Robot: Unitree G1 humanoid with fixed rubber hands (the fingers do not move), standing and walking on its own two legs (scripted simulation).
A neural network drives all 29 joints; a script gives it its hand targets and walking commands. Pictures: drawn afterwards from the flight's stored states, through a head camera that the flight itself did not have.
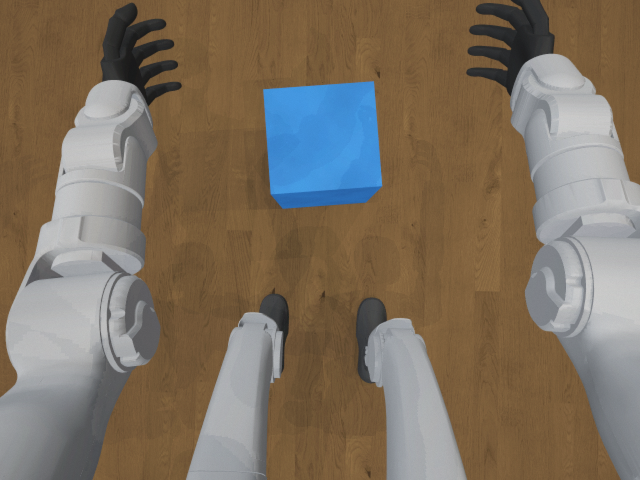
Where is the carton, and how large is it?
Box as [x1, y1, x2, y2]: [263, 81, 381, 208]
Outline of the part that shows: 373,81 263,89 270,191 272,196 283,208 365,202 381,186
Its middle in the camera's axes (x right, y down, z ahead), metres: +0.01 -0.19 +0.86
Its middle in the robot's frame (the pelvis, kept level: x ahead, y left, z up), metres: +0.56 +0.03 -0.53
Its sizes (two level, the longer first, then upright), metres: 0.210 0.200 0.250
